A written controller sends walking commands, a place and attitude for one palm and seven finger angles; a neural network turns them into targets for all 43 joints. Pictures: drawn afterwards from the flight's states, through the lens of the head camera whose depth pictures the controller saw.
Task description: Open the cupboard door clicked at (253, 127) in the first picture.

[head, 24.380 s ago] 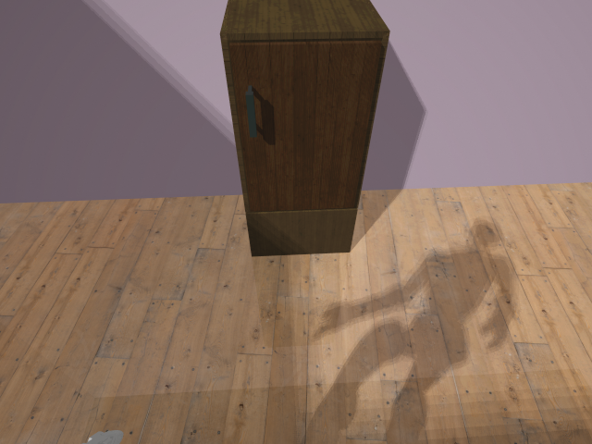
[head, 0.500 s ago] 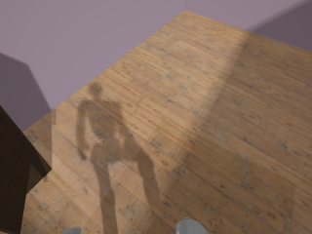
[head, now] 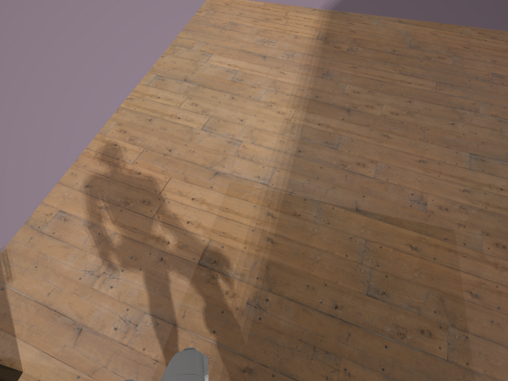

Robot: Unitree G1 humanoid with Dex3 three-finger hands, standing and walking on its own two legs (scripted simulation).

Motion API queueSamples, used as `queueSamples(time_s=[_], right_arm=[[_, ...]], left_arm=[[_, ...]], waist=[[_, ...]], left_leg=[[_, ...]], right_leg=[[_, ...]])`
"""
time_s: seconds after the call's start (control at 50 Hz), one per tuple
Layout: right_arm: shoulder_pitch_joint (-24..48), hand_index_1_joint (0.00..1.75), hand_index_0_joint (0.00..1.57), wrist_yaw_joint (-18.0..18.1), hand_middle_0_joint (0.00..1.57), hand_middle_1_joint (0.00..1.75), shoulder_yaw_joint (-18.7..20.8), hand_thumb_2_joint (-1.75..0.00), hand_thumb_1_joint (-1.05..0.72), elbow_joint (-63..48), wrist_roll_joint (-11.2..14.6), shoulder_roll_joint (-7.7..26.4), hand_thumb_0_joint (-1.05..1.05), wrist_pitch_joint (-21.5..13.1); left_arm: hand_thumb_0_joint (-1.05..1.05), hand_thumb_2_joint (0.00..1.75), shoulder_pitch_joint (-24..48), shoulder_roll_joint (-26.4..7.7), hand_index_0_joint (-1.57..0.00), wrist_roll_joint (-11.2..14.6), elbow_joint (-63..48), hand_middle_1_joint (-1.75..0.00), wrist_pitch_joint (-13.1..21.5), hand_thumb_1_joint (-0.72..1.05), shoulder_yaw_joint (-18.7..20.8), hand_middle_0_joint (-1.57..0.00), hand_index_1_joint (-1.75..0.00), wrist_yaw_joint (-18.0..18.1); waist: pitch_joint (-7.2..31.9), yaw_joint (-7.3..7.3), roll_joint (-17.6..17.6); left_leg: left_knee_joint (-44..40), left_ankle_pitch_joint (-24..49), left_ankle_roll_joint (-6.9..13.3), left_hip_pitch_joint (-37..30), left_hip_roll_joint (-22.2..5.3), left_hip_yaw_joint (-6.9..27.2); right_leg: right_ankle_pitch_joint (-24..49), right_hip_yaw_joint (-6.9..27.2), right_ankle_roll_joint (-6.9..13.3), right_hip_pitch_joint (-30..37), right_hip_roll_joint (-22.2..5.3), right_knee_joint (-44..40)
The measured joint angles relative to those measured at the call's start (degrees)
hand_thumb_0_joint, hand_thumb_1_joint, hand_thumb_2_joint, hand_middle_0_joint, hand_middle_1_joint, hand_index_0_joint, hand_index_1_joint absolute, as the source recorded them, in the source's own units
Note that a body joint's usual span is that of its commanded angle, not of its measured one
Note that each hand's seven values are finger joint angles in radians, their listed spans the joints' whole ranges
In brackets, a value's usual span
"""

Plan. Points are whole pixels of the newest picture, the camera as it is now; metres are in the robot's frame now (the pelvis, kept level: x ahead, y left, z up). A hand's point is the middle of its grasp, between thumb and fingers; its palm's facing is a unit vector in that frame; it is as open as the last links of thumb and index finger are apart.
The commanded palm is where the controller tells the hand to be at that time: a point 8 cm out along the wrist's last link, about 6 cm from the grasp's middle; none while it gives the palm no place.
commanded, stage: walk to a spot facing it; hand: left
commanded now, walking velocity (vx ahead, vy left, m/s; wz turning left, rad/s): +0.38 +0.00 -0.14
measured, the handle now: out of the picture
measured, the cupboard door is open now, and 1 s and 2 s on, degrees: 45 45 45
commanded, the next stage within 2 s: turn to face it in 0.88 s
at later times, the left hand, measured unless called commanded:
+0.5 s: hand (156, 314) +0.26 +0.21 -0.18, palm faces -0.03 -0.99 -0.12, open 7.4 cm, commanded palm none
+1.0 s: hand (225, 176) +0.60 +0.10 -0.16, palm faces -0.16 -0.96 -0.21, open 7.1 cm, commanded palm none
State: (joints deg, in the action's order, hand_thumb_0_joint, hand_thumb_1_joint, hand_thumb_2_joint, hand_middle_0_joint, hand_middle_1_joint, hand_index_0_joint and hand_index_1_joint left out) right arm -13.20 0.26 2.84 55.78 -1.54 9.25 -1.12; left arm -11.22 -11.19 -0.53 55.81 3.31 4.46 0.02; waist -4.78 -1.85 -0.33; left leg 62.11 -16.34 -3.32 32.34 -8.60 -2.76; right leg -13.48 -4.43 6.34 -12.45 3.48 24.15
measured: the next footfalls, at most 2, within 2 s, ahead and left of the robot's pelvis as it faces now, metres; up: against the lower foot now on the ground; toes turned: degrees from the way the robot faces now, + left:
left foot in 0.32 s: +0.31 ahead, +0.13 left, +0.00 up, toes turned +2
right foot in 0.80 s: +0.50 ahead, -0.15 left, +0.00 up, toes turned -18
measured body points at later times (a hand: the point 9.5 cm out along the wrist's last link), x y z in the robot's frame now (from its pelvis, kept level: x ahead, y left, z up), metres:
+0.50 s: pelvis +0.25 +0.04 +0.00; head +0.28 +0.06 +0.44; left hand +0.26 +0.26 -0.17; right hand +0.29 -0.20 -0.14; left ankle +0.27 +0.13 -0.74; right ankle +0.19 -0.09 -0.64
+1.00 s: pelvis +0.47 -0.07 +0.00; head +0.50 -0.08 +0.45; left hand +0.60 +0.15 -0.14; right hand +0.40 -0.27 -0.16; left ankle +0.49 +0.08 -0.67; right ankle +0.46 -0.13 -0.74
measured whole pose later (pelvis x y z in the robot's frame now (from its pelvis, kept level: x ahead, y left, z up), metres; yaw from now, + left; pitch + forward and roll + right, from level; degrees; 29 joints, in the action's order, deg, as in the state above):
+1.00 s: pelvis +0.47 -0.07 +0.00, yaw -11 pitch +0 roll +1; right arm -18.3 0.3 2.0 61.9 -1.0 7.7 -1.1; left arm -9.9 -10.0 0.1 57.4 4.5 3.7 1.0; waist -3.3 -2.8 -0.4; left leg 60.1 -19.9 -2.1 27.9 -7.1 -3.9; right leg -13.4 -7.7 4.7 -11.9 0.9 24.7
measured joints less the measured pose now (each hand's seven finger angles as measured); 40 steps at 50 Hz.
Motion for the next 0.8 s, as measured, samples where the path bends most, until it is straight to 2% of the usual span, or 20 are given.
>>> queueSamples(time_s=[0.12, 0.24, 0.28, 0.3, 0.32, 0.34, 0.36, 0.4, 0.42, 0.46, 0.54, 0.62, 0.68, 0.74, 0.78, 0.8], right_arm=[[6.6, 0.30, 0.20, -0.9, 0.20, 0.30, 0.4, -0.90, -0.91, -2.1, 0.0, 1.1, 0.00, 0.0], [11.1, 0.30, 0.20, -1.7, 0.20, 0.30, -0.1, -0.90, -0.91, -2.2, 0.3, 1.0, 0.00, 0.2], [12.2, 0.30, 0.20, -1.7, 0.20, 0.30, -0.5, -0.90, -0.91, -2.4, 0.2, 0.5, 0.01, -0.3], [12.4, 0.30, 0.20, -1.5, 0.20, 0.30, -0.8, -0.90, -0.91, -2.5, 0.1, 0.3, 0.01, -0.9], [12.2, 0.30, 0.20, -1.4, 0.20, 0.30, -1.1, -0.90, -0.91, -2.8, -0.2, 0.4, 0.01, -1.6], [12.0, 0.30, 0.20, -1.1, 0.20, 0.30, -1.2, -0.90, -0.91, -3.0, -0.4, 0.1, 0.00, -2.4], [11.3, 0.30, 0.20, -0.9, 0.20, 0.30, -1.4, -0.90, -0.91, -3.0, -0.5, -0.2, 0.00, -2.9], [8.6, 0.30, 0.20, -0.4, 0.20, 0.30, -1.7, -0.90, -0.91, -2.6, -0.3, -0.6, 0.00, -3.3], [6.9, 0.30, 0.20, -0.1, 0.20, 0.30, -1.7, -0.90, -0.91, -2.0, -0.3, -0.8, 0.00, -3.5], [3.4, 0.30, 0.20, 0.5, 0.20, 0.30, -1.6, -0.90, -0.91, -0.2, -0.2, -1.0, 0.00, -3.7], [-3.1, 0.30, 0.21, 1.4, 0.20, 0.30, -0.6, -0.90, -0.94, 4.0, 0.2, 0.3, -0.01, -3.5], [-8.9, 0.30, 0.20, 1.1, 0.20, 0.30, -0.5, -0.90, -0.94, 6.9, 0.1, 1.4, 0.00, -2.8], [-12.3, 0.30, 0.20, 0.9, 0.20, 0.30, -0.8, -0.90, -0.93, 8.2, -0.3, 1.6, 0.00, -2.5], [-15.1, 0.30, 0.20, 0.8, 0.20, 0.30, -1.2, -0.90, -0.92, 9.2, -0.6, 1.2, 0.00, -2.3], [-16.8, 0.30, 0.20, 0.7, 0.20, 0.30, -1.6, -0.90, -0.92, 10.1, -0.5, 0.7, 0.00, -2.1], [-17.4, 0.30, 0.20, 0.5, 0.20, 0.30, -1.7, -0.90, -0.92, 10.7, -0.2, 0.3, 0.00, -1.8]], left_arm=[[-0.01, 0.90, -6.7, 0.4, -0.20, -0.1, 3.3, -0.30, 1.0, 0.93, -0.7, -0.20, -0.30, -0.1], [-0.01, 0.90, -12.9, 2.1, -0.20, -0.3, 6.2, -0.30, 1.2, 0.91, -2.1, -0.20, -0.30, 0.3], [0.00, 0.90, -14.7, 2.5, -0.20, -0.4, 7.3, -0.30, 1.1, 0.91, -2.3, -0.20, -0.30, 0.4], [0.00, 0.90, -15.5, 2.8, -0.20, -0.3, 8.0, -0.30, 1.0, 0.91, -2.4, -0.20, -0.30, 0.4], [0.00, 0.90, -16.5, 3.3, -0.20, -0.1, 8.5, -0.30, 0.8, 0.91, -2.5, -0.20, -0.30, 0.3], [0.00, 0.90, -16.7, 3.5, -0.20, 0.1, 9.1, -0.30, 0.4, 0.91, -2.6, -0.20, -0.30, 0.1], [0.00, 0.90, -16.3, 3.6, -0.20, 0.3, 9.5, -0.30, 0.0, 0.91, -2.7, -0.20, -0.30, -0.1], [0.00, 0.90, -14.8, 3.2, -0.20, 0.1, 9.6, -0.30, -0.8, 0.91, -2.5, -0.20, -0.30, -0.2], [0.00, 0.90, -13.4, 2.9, -0.20, -0.2, 9.3, -0.30, -1.1, 0.91, -2.2, -0.20, -0.30, -0.4], [0.01, 0.90, -10.1, 2.1, -0.20, -0.6, 7.7, -0.30, -1.5, 0.91, -1.7, -0.20, -0.30, -0.8], [0.00, 0.90, -4.2, 1.2, -0.19, -0.8, 3.7, -0.30, -1.8, 0.91, -0.9, -0.20, -0.30, -1.4], [0.00, 0.90, 0.6, -0.3, -0.19, -0.9, 1.6, -0.30, -2.4, 0.92, -0.4, -0.20, -0.30, -1.7], [0.00, 0.90, 3.7, -1.4, -0.19, -0.9, 0.9, -0.30, -2.8, 0.92, -0.4, -0.19, -0.30, -2.0], [0.00, 0.90, 6.3, -2.1, -0.19, -0.8, 0.5, -0.30, -3.0, 0.92, -0.6, -0.19, -0.30, -2.2], [0.00, 0.90, 7.6, -2.2, -0.19, -0.8, -0.1, -0.30, -2.3, 0.91, -0.9, -0.19, -0.30, -2.3], [0.00, 0.90, 8.0, -2.3, -0.19, -0.9, -0.4, -0.30, -1.4, 0.91, -1.0, -0.19, -0.30, -2.3]], waist=[[2.2, 2.94, 1.2], [2.1, 5.81, 0.1], [1.6, 6.18, -1.0], [1.4, 6.08, -1.4], [1.6, 5.91, -1.0], [1.4, 5.51, -1.2], [1.1, 5.26, -1.7], [1.3, 4.77, -2.4], [1.4, 4.45, -2.5], [1.3, 4.15, -2.6], [1.4, 3.52, -2.0], [1.8, 1.83, -1.3], [1.7, 0.11, -0.9], [1.4, -1.55, -0.5], [1.1, -2.11, 0.1], [1.0, -2.03, 0.2]], left_leg=[[-8.9, 5.7, 0.0, 2.8, 1.0, 0.5], [-18.5, 5.0, 1.5, -0.4, 3.7, -1.7], [-23.4, 4.1, 2.6, -3.2, 5.4, -2.9], [-26.4, 5.1, 3.4, -5.4, 6.3, -3.6], [-28.7, 6.8, 5.2, -7.6, 6.3, -3.5], [-27.1, 6.1, 6.6, -7.9, 6.3, -3.9], [-25.2, 3.9, 7.0, -8.5, 6.3, -4.6], [-25.1, 0.6, 6.8, -11.2, 6.5, -5.6], [-26.3, 0.1, 6.4, -12.7, 6.6, -5.6], [-29.8, 0.5, 5.6, -16.1, 6.8, -5.6], [-36.8, 1.1, 5.8, -22.3, 6.9, -6.4], [-41.1, 0.0, 4.8, -27.7, 6.8, -7.6], [-42.6, -1.9, 3.6, -31.1, 6.4, -8.7], [-42.6, -4.6, 1.9, -33.9, 5.7, -9.8], [-39.4, -7.9, 0.6, -34.6, 4.4, -10.1], [-34.7, -10.0, 0.4, -33.4, 3.5, -10.0]], right_leg=[[-2.0, 2.1, -0.4, 7.4, 1.3, -5.4], [-6.6, 4.0, -1.6, 14.6, 0.8, -7.4], [-9.3, 4.7, -2.3, 16.2, 0.0, -5.9], [-11.1, 4.9, -2.6, 16.1, -0.3, -3.1], [-12.9, 4.9, -3.0, 14.4, 0.0, 2.6], [-13.4, 4.7, -3.4, 10.7, -0.3, 13.0], [-13.7, 4.9, -3.4, 6.5, -0.7, 24.6], [-12.2, 4.8, -3.8, -1.7, -1.8, 41.8], [-10.4, 4.3, -4.1, -5.3, -2.7, 46.5], [-6.7, 3.8, -4.8, -11.6, -4.8, 49.6], [-1.2, 4.1, -5.8, -19.9, -8.2, 42.0], [4.3, 2.5, -5.8, -22.0, -10.0, 29.1], [5.9, 0.7, -5.2, -20.8, -9.7, 21.0], [4.5, -1.0, -3.9, -17.8, -8.3, 15.3], [3.5, -2.1, -2.6, -13.9, -6.6, 11.0], [2.9, -2.2, -1.6, -12.0, -5.9, 9.7]])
